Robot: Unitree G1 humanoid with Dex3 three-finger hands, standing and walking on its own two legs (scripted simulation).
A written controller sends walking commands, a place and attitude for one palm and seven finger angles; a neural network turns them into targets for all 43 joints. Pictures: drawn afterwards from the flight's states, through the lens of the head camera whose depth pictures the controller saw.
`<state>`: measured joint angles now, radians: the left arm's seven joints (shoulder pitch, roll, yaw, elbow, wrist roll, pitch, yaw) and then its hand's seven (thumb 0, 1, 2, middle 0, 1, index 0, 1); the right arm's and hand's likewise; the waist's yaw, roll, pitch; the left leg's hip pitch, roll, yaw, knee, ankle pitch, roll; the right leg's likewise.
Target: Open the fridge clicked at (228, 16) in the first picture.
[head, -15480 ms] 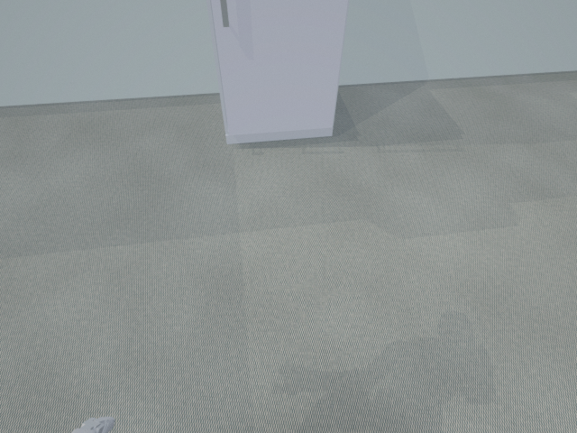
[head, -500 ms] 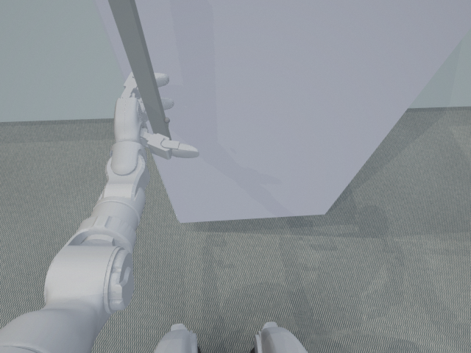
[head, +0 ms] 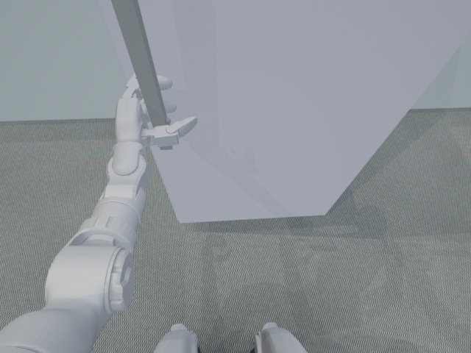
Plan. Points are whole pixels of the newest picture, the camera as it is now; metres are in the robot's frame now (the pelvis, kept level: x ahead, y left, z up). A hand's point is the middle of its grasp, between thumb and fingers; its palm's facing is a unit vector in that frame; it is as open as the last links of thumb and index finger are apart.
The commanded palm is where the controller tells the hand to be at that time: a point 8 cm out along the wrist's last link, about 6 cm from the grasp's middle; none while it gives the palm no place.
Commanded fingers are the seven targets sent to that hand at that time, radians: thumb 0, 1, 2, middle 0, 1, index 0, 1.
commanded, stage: grip the handle and tug to test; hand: left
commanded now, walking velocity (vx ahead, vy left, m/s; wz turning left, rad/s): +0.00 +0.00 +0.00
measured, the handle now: (142, 48) +0.54 +0.11 +0.18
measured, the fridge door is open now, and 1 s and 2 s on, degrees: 0 0 1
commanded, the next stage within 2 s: pull the door a little, standing still in 0.98 s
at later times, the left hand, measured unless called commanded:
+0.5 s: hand (168, 120) +0.49 +0.08 +0.08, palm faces +0.01 -1.00 -0.02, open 5.8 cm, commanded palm +0.46 +0.13 +0.08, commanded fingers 0.00 0.90 0.90 -0.45 -1.40 -0.45 -1.40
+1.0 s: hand (168, 121) +0.49 +0.08 +0.08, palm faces +0.00 -1.00 -0.01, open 6.0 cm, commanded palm +0.43 +0.13 +0.08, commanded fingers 0.00 0.90 0.90 -0.45 -1.40 -0.45 -1.40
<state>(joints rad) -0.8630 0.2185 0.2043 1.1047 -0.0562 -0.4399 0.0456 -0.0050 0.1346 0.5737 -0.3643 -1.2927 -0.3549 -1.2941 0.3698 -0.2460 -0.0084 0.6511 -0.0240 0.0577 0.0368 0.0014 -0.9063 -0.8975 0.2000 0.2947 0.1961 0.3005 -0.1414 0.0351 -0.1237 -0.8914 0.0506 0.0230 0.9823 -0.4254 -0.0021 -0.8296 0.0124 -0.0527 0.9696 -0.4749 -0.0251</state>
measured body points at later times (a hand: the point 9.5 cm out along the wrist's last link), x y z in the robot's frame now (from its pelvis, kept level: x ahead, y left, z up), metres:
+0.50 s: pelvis +0.00 +0.00 +0.00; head +0.10 -0.01 +0.44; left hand +0.48 +0.14 +0.08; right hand +0.02 -0.26 -0.13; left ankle +0.02 +0.12 -0.68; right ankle -0.01 -0.11 -0.68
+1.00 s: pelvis +0.03 -0.01 +0.01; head +0.12 -0.02 +0.45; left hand +0.48 +0.14 +0.08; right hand +0.06 -0.26 -0.11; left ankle +0.02 +0.12 -0.67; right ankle -0.01 -0.11 -0.68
